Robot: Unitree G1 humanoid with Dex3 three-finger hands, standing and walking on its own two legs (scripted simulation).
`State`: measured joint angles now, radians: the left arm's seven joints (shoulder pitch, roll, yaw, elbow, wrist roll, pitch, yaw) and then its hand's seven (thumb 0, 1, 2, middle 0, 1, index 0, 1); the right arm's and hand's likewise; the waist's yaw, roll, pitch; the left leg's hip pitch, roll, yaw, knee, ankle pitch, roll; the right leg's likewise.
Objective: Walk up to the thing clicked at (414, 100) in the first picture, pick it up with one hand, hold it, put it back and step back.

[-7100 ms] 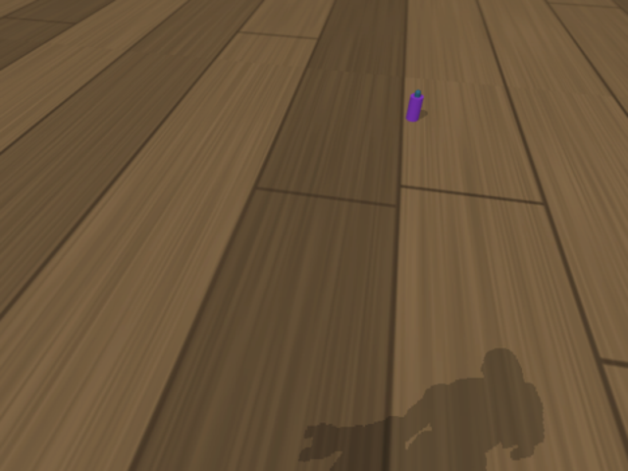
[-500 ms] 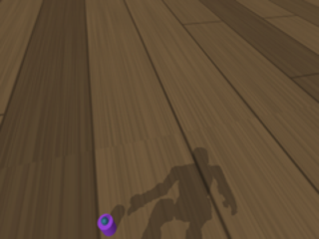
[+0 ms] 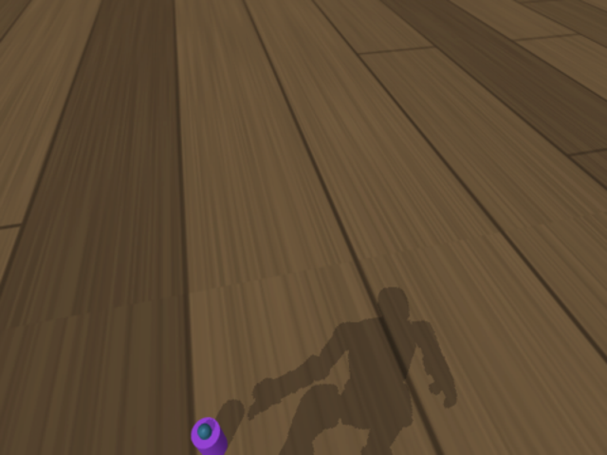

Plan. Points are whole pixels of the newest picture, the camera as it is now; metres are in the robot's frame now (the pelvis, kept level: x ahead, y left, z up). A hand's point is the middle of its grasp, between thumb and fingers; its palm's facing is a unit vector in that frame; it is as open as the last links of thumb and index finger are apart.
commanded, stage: stand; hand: left
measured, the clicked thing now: (209, 437) +0.33 +0.26 -0.69
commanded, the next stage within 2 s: go down in 2.00 s
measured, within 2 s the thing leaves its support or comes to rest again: neither
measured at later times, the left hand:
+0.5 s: hand out of the picture +0.11 +0.25 -0.15, palm faces -0.02 -0.94 -0.34, open 7.4 cm
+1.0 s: hand out of the picture +0.09 +0.25 -0.16, palm faces -0.02 -0.94 -0.34, open 7.4 cm
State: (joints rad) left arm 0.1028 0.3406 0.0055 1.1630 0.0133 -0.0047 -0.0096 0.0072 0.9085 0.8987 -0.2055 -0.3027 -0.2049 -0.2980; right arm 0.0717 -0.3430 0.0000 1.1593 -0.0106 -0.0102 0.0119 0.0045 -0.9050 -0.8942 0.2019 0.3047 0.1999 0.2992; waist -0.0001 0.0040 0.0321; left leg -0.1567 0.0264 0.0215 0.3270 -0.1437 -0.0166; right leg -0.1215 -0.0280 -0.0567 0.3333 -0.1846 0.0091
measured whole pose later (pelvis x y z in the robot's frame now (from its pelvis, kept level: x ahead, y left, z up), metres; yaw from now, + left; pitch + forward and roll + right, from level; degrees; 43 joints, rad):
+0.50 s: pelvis +0.02 +0.00 +0.00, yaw +0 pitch -2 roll +0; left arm 0.08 0.34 0.01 1.14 0.01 -0.01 0.00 0.01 0.91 0.90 -0.21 -0.30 -0.21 -0.30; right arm 0.07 -0.35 0.00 1.15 -0.01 -0.01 0.00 0.00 -0.91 -0.89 0.20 0.30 0.20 0.30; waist -0.01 0.01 0.04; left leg -0.11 0.04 0.02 0.31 -0.17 -0.02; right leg -0.07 -0.02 -0.06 0.30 -0.20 0.00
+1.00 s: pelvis +0.01 +0.00 +0.00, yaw +0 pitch -2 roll +0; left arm 0.11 0.35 0.01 1.15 0.01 0.00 0.00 0.01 0.91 0.90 -0.21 -0.30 -0.21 -0.30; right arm 0.09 -0.34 0.00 1.15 -0.01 -0.01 0.00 0.01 -0.90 -0.89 0.20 0.30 0.20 0.30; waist 0.00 0.00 0.05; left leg -0.10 0.04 0.03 0.30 -0.15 -0.02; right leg -0.07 -0.02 -0.05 0.30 -0.19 0.00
